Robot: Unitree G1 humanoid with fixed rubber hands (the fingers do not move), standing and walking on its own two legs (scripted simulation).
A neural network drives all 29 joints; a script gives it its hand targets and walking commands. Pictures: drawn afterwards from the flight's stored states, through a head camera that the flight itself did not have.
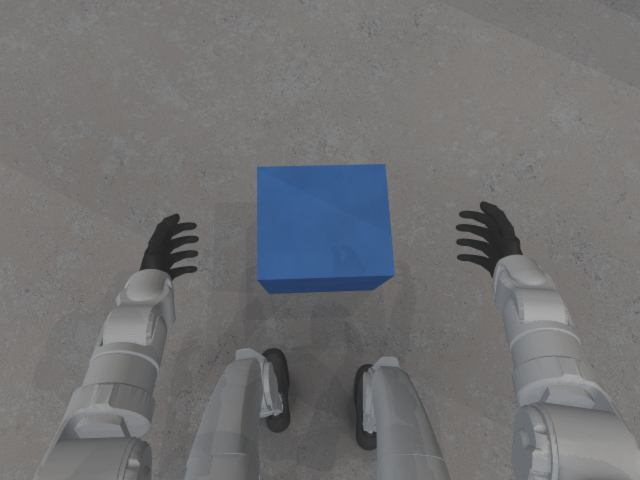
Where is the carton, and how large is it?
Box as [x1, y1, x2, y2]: [257, 164, 394, 293]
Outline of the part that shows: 384,164 257,167 257,279 269,293 373,289 394,275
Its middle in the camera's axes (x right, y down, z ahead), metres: +0.01 -0.01 +0.98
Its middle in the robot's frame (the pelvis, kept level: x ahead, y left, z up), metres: +0.52 -0.02 -0.55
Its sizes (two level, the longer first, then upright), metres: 0.292 0.257 0.273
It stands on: the floor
